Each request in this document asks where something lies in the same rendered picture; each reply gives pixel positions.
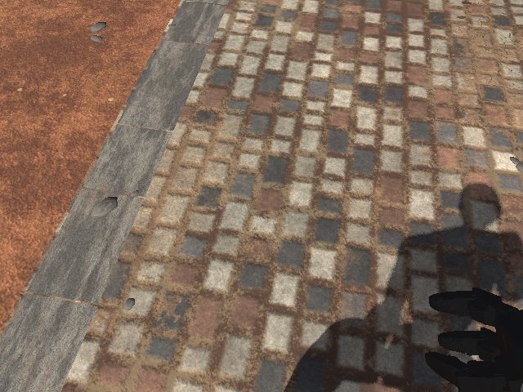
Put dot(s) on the robot right hand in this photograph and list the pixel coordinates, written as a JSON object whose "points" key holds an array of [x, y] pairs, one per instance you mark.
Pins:
{"points": [[502, 351]]}

